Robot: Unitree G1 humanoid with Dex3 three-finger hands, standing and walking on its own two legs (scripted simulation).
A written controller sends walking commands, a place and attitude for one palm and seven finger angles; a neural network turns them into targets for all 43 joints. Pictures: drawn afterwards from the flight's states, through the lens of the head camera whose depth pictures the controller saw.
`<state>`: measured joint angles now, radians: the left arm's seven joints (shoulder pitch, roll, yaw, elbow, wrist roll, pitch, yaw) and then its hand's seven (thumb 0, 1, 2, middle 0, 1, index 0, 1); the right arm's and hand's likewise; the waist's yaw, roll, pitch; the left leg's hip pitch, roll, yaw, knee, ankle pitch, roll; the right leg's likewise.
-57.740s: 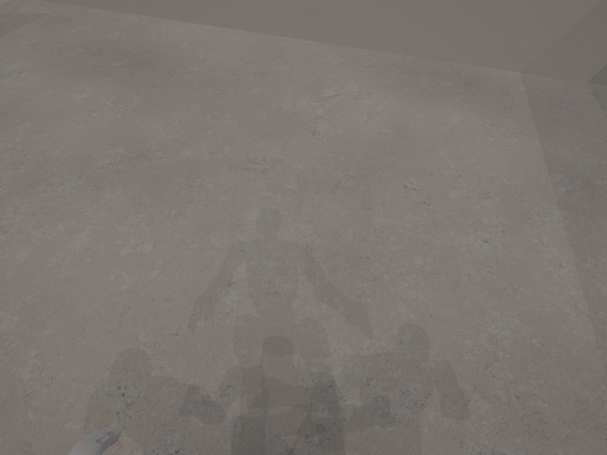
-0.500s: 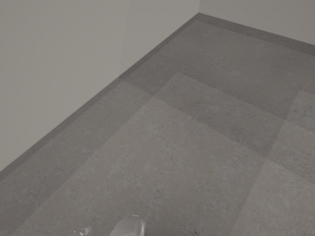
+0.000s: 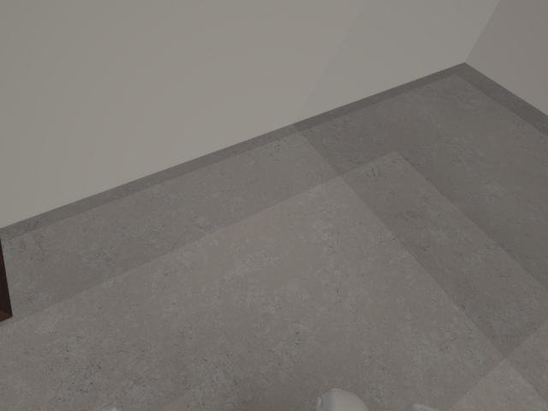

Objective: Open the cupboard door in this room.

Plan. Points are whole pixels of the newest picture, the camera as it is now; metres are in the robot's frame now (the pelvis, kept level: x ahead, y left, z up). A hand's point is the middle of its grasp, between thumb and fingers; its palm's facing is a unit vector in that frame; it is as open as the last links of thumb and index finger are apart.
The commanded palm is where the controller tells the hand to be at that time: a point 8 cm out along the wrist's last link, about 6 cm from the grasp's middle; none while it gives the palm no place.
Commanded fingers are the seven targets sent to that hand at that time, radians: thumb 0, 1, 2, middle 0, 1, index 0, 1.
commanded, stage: turn to face it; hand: left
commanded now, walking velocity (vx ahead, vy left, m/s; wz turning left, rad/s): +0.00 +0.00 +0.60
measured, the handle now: out of the picture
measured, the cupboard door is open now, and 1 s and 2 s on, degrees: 38 38 38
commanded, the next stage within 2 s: none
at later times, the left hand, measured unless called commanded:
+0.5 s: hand out of the picture +0.01 +0.15 -0.15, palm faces +0.32 -0.91 -0.26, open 7.4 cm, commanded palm none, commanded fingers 0.00 0.90 0.90 -0.20 -0.30 -0.20 -0.30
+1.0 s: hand out of the picture -0.04 +0.20 -0.16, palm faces +0.57 -0.78 -0.27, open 7.4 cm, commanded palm none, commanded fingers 0.00 0.90 0.90 -0.20 -0.30 -0.20 -0.30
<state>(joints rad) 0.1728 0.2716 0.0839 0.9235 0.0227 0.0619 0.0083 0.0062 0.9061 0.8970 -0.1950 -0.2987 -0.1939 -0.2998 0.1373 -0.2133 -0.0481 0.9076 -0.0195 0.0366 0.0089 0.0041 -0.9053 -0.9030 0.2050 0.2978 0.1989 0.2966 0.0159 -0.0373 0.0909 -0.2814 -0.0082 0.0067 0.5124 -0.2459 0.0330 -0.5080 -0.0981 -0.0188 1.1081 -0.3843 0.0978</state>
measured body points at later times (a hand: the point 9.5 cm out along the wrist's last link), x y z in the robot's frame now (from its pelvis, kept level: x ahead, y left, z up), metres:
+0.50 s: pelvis +0.00 -0.05 +0.00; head +0.05 -0.06 +0.45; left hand +0.00 +0.20 -0.13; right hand +0.14 -0.28 -0.15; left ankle -0.05 +0.09 -0.67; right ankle +0.00 -0.15 -0.74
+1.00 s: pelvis -0.01 -0.04 +0.00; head +0.03 -0.01 +0.45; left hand -0.07 +0.24 -0.14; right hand +0.19 -0.20 -0.14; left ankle -0.05 +0.07 -0.74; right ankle +0.07 -0.16 -0.70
